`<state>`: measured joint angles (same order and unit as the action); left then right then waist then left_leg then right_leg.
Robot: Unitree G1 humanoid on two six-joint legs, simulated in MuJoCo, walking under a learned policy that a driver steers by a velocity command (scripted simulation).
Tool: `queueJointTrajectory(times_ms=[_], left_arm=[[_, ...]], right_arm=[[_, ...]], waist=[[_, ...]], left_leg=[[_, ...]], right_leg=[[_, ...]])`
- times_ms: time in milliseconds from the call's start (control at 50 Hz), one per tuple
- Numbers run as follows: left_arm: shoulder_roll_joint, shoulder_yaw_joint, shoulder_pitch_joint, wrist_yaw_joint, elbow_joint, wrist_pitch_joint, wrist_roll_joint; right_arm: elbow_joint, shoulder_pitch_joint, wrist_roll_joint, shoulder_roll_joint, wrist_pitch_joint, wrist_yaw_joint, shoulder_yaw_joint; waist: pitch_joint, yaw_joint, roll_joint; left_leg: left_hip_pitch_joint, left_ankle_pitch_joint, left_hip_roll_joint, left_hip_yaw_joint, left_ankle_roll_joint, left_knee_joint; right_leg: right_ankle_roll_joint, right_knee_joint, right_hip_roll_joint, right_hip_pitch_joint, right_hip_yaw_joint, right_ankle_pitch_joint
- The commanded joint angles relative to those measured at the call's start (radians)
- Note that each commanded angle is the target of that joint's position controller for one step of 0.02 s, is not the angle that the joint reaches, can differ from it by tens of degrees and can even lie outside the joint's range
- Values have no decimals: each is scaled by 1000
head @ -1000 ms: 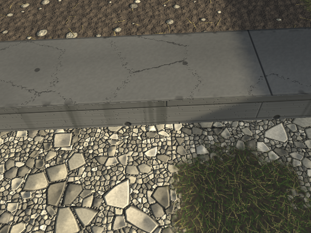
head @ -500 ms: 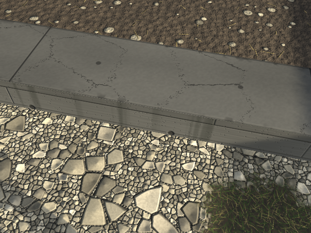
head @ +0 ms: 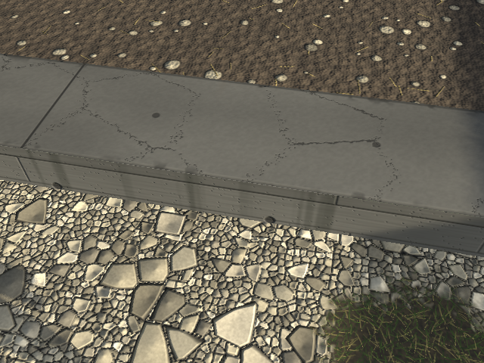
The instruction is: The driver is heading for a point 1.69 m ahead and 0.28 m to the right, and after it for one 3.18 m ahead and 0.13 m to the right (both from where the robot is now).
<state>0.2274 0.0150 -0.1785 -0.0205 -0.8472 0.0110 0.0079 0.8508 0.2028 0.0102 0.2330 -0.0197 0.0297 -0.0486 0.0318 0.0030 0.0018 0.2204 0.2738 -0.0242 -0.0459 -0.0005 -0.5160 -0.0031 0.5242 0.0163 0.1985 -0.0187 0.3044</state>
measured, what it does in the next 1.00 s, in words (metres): walks ahead: left foot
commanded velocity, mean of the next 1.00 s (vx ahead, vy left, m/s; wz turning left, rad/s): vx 0.47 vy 0.00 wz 0.01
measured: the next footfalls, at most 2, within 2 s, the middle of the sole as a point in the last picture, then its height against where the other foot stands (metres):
left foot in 0.60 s outside the picture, level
right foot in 1.06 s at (271, 349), level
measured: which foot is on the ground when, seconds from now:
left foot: down 0.00-0.36, up 0.38-0.58, down 0.60-1.00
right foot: down 0.00-0.60, up 0.62-1.00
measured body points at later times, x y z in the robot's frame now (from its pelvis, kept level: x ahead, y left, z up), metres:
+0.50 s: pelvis +0.03 +0.01 +0.01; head +0.03 +0.02 +0.46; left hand +0.05 +0.28 -0.13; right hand +0.12 -0.26 -0.12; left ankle +0.02 +0.14 -0.69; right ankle -0.02 -0.12 -0.74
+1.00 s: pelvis +0.30 +0.05 -0.02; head +0.34 +0.05 +0.43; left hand +0.56 +0.26 -0.09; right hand +0.18 -0.18 -0.15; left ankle +0.08 +0.15 -0.74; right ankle +0.50 -0.06 -0.71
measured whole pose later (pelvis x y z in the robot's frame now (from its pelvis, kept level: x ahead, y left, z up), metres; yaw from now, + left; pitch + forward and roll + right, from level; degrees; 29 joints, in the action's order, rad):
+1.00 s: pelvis +0.30 +0.05 -0.02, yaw +0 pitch +3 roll +0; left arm 0.24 0.02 0.07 0.06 -0.75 0.03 0.03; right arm 1.09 0.53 0.02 0.19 0.12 0.00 -0.03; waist 0.02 0.08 0.01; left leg -0.30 0.34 -0.01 0.06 -0.01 0.01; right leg 0.10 0.63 0.06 0.69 -0.11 0.03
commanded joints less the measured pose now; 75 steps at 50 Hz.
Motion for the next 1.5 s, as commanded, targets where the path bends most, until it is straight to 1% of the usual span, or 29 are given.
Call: queueJointTrajectory(times_ms=[20, 300, 320, 360, 400, 460, 520, 540, 560, 600, 620, 640, 680, 720, 840, 960, 1020, 1060, 1080, 1100, 1120, 1140, 1180, 1340, 1380, 1440, 1460, 1480, 1500], left_arm=[[115, 26, 7, -3, 31, 12, -1], [113, 20, -20, -7, -81, 12, -4], [129, 28, -58, -10, -101, 8, -11], [189, 49, -126, -15, -111, 7, -33], [251, 71, -149, -20, -115, 39, -40], [184, 59, -77, -9, -67, 77, -34], [216, 71, -62, -2, -55, 73, -49], [221, 81, -88, 17, -88, 57, 34], [218, 87, -69, 24, -84, 48, 35], [166, 74, -19, 30, -65, 49, 34], [35, 39, 87, 30, -1, 60, 49], [-2, 30, 88, 36, 56, 70, 19], [114, 50, 80, 58, 50, 77, 22], [119, 54, 9, 76, 15, 65, 47], [84, 35, 238, 90, 107, 27, 29], [71, 18, 343, 82, 165, 31, 16], [134, 43, 134, 56, 117, 39, 20], [220, 85, -324, 26, -23, 47, 30], [328, 111, -370, 17, -45, 55, 65], [296, 107, -311, 34, -46, 59, 43], [238, 97, -183, 40, -46, 66, 36], [158, 80, -123, 46, -42, 78, 27], [90, 56, -91, 44, -70, 96, 20], [93, 33, -233, 39, -121, 134, -10], [122, 33, -305, 29, -140, 138, -7], [157, 32, -247, -1, -122, 127, 13], [155, 29, -331, 3, -133, 106, 23], [142, 21, -295, -1, -137, 101, 30], [186, 36, -168, 10, -104, 96, -4]], right_arm=[[-24, -12, -2, 102, 11, 8, -24], [115, -15, -7, 98, 6, 18, -23], [138, 18, -14, 96, 5, 19, -25], [112, -33, -29, 111, 21, 10, -32], [40, -166, -48, 71, 70, -11, -18], [46, -127, -47, 86, 112, -33, -27], [74, -88, -40, 55, 130, -41, -20], [73, -40, 37, 63, 94, -72, -23], [96, 37, 36, 49, 78, -76, -27], [168, 288, 28, 98, 83, -57, -47], [192, 465, 57, 199, 100, -43, -60], [170, 364, 60, 218, 102, -37, -46], [114, 169, 27, 171, 111, -41, -39], [108, 135, 18, 125, 127, -40, -21], [168, 280, 9, 88, 151, -35, -6], [189, 289, 2, 120, 156, -29, -6], [203, 292, 21, 196, 136, -15, -24], [186, 233, 33, 195, 115, -10, -30], [138, 309, -4, 3, 125, -42, 9], [129, 294, -12, 54, 151, -51, -1], [88, 164, -12, 99, 153, -47, -13], [78, 116, -8, 103, 156, -49, -8], [78, 126, 27, 55, 133, -58, 6], [-90, -261, 29, 24, 113, -88, 56], [-99, -277, 9, 1, 106, -81, 70], [-81, -138, 11, 75, 100, -41, 49], [-93, -155, 14, 120, 95, -24, 36], [-54, 20, 14, 115, 112, -22, 22], [11, 251, 28, 123, 127, -18, 4]], waist=[[-37, -5, -7], [-18, -5, 2], [-62, -8, 20], [50, -46, 93], [170, -67, 208], [91, -19, 102], [30, 5, 137], [7, 22, 128], [23, 61, 106], [-26, 180, -55], [-78, 259, -321], [-24, 167, -313], [40, 57, -56], [6, 4, -68], [124, 40, -50], [137, 26, -67], [-38, -88, -152], [-245, -279, -114], [-337, -169, 209], [-379, -139, 225], [-172, -88, 144], [-89, -62, 12], [-37, 21, 1], [132, -18, 4], [73, -34, 58], [-39, 69, 103], [-97, 31, 13], [-146, 142, 15], [-207, 266, 42]], left_leg=[[-44, -203, 50, -56, -19, 73], [-67, -217, 46, -38, -10, 96], [-64, 15, 5, 10, -19, 60], [171, 391, -15, 38, -39, -64], [351, 187, 58, 38, -40, -324], [463, 149, 139, -3, -61, -400], [145, 71, 74, 107, -30, -133], [41, 95, 6, 191, -26, -49], [-101, -16, -16, 245, -19, 20], [-445, 70, 15, 162, -34, 61], [-488, 454, 301, -260, -71, 214], [-389, 736, 424, -726, -163, 440], [-286, 564, 402, -530, -176, 385], [-205, 390, 297, -328, -152, 421], [-191, 41, 218, -99, -185, 517], [-292, -489, 234, 67, -168, 557], [-385, -1199, 264, 116, -143, 191], [-104, -967, 202, 123, -127, -409], [314, -104, 29, 89, -101, -825], [461, 166, -36, -89, -140, -957], [543, 32, 44, -70, -154, -959], [494, -76, 96, -49, -150, -893], [368, -105, 141, -50, -122, -796], [339, -384, 125, 142, -51, -216], [259, -420, 68, 195, -74, -172], [258, -259, 23, 174, -148, -205], [189, -22, -48, 269, -151, -224], [-29, -218, -16, 169, -180, -104], [-331, -381, 9, 159, -177, 111]], right_leg=[[22, -101, 47, 24, 51, -161], [26, -132, 31, 7, 42, -180], [45, -139, 16, -15, 35, 58], [139, -252, 129, 4, 229, 595], [272, -462, 381, 14, 574, 627], [217, -432, 347, -107, 461, 359], [162, -404, 203, 26, 212, 205], [185, -374, 155, 58, 156, 272], [189, -312, 143, 156, 122, 316], [168, 45, 66, 402, 43, 232], [129, 528, -30, 568, -11, 265], [142, 704, -104, 771, 144, 179], [135, 737, 60, 789, 144, -71], [81, 665, 107, 647, 85, -117], [23, 448, 96, 692, -22, -256], [107, 96, 34, 448, -114, -307], [164, 96, -85, 157, -145, -145], [197, 74, -10, -364, -28, 23], [270, -67, 288, -619, 480, 508], [275, -311, 344, -596, 894, 694], [242, -331, 303, -436, 735, 593], [237, -326, 285, -259, 560, 361], [198, -358, 207, -36, 363, 152], [156, -483, 48, 100, 9, -482], [152, -497, 96, -39, 0, -758], [129, -260, 166, -321, -30, -1414], [144, -83, 157, -344, -7, -1575], [139, 157, 169, -267, 37, -1631], [143, 446, 112, -76, 37, -1445]])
